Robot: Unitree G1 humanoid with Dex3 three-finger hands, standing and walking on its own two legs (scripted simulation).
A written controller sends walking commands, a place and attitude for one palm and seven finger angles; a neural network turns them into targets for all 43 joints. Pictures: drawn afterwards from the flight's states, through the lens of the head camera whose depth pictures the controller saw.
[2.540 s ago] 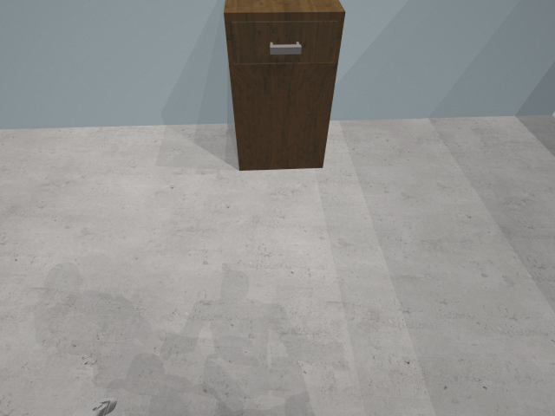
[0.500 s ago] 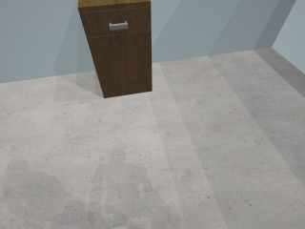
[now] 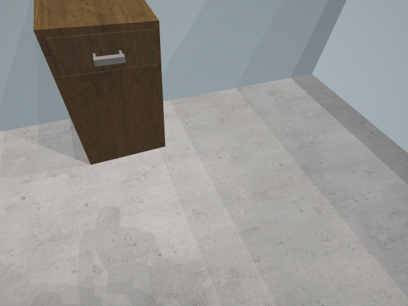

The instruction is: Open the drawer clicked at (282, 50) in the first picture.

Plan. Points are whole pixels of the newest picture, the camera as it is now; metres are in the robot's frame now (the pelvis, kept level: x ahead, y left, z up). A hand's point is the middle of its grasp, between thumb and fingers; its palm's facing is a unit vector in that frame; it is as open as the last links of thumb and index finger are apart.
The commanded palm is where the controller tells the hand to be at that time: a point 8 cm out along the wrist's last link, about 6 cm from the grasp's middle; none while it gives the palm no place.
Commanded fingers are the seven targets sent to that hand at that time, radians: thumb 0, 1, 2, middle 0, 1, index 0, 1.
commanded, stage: walk to a spot facing it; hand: left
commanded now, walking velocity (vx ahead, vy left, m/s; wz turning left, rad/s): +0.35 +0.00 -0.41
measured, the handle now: (108, 57) +1.01 +0.48 -0.08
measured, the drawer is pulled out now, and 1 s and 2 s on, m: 0.00 0.00 0.00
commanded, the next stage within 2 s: turn to face it in 0.64 s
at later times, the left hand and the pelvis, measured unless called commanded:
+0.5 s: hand (172, 213) +0.38 +0.11 -0.17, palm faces -0.27 -0.95 -0.14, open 7.3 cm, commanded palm none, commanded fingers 0.00 0.90 0.90 -0.20 -0.30 -0.20 -0.30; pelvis +0.22 -0.02 -0.02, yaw -13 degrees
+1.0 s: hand (164, 184) +0.48 +0.15 -0.19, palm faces -0.20 -0.96 -0.19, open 7.3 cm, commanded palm none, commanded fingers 0.00 0.90 0.90 -0.20 -0.30 -0.20 -0.30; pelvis +0.42 -0.03 +0.00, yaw -17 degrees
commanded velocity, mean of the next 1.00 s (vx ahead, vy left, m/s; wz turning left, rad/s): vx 0.22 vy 0.00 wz -0.16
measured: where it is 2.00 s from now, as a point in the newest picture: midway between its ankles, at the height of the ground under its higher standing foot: (212, 270)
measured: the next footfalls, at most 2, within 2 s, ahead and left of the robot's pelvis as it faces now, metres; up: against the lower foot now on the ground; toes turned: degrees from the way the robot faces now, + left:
right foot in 0.50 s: +0.34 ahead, -0.13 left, +0.00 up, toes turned -21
left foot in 0.92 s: +0.54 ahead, +0.05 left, +0.00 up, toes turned -11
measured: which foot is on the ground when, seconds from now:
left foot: down 0.00-0.48, up 0.50-0.90, down 0.92-1.00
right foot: up 0.00-0.48, down 0.50-0.94, up 0.96-1.00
